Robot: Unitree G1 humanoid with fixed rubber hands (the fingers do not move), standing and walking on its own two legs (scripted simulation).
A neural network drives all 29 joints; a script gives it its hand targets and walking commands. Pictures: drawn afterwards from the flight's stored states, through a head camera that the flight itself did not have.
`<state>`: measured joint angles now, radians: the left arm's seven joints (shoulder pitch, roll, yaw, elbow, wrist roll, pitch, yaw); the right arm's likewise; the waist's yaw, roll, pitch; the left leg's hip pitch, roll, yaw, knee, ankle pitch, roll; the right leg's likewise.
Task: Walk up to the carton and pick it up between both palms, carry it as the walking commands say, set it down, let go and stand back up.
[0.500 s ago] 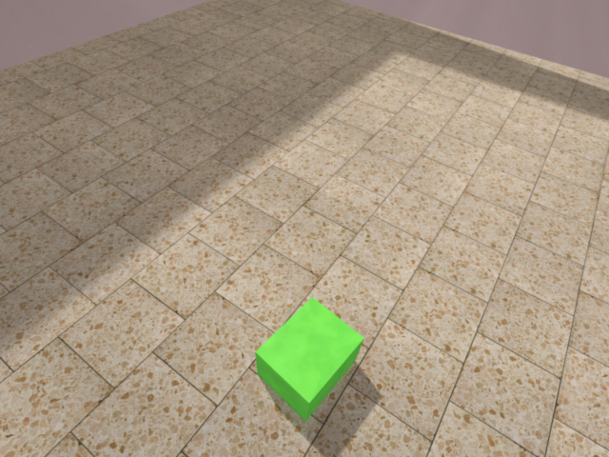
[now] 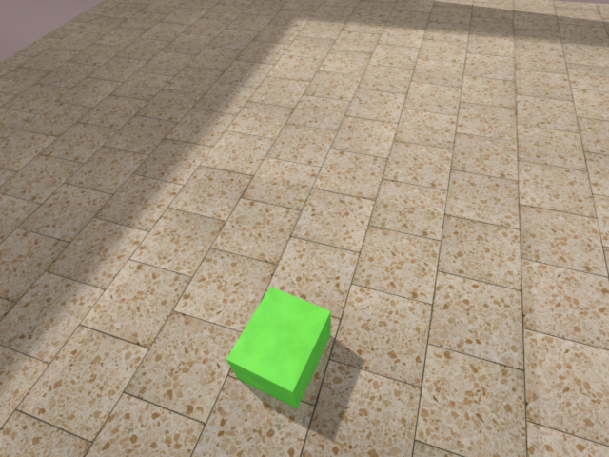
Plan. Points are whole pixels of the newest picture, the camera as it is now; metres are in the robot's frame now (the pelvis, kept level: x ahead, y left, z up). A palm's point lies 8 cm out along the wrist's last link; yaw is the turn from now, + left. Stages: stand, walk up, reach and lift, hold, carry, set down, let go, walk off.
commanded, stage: walk up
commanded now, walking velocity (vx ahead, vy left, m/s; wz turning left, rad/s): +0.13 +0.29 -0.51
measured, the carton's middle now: (283, 346) +0.53 +0.11 -0.66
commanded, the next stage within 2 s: stand in 1.64 s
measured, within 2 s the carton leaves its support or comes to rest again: neither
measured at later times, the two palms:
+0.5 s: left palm (5, 456) +0.17 +0.44 -0.11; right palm out of the picture +0.14 -0.11 -0.09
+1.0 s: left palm (3, 345) +0.32 +0.51 -0.09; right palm out of the picture +0.11 +0.01 -0.11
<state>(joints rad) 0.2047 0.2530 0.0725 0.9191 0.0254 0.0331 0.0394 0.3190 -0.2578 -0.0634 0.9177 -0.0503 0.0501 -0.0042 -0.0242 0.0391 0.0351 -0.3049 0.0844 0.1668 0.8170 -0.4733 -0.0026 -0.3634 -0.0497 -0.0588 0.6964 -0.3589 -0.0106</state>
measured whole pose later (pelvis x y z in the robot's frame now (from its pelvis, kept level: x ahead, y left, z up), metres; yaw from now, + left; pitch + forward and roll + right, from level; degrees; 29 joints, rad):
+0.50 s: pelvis +0.08 +0.15 +0.02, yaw -14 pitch +3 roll +0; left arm 0.32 0.33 0.09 0.86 0.04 0.05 0.07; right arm 0.15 -0.21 0.01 0.79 -0.04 0.05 0.03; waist 0.03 -0.06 0.06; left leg -0.32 0.04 0.05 0.55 -0.27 -0.02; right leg -0.46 -0.07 0.12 0.94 -0.53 0.04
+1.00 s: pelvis +0.15 +0.28 +0.02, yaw -22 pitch +0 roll +2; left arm 0.21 0.28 0.07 0.88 0.03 0.04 0.02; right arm 0.23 -0.26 -0.02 0.85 -0.02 0.06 0.01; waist 0.00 -0.02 0.07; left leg -0.29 0.05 0.04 0.63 -0.31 -0.05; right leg -0.27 -0.10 0.01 0.52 -0.25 0.05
